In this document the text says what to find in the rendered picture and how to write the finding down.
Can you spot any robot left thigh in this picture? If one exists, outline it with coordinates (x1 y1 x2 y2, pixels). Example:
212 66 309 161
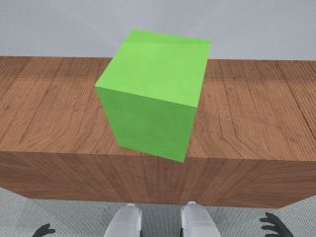
104 205 142 237

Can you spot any right robot shin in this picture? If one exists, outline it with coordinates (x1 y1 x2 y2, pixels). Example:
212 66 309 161
183 201 196 237

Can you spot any pedestal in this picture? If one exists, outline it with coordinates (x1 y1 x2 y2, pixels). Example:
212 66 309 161
0 55 316 209

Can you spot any carton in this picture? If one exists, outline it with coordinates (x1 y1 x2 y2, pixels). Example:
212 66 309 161
95 29 212 163

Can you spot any robot right hand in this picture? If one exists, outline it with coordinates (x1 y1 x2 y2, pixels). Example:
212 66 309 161
259 212 294 237

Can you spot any robot left hand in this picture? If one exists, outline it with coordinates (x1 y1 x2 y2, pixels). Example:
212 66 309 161
32 223 56 237

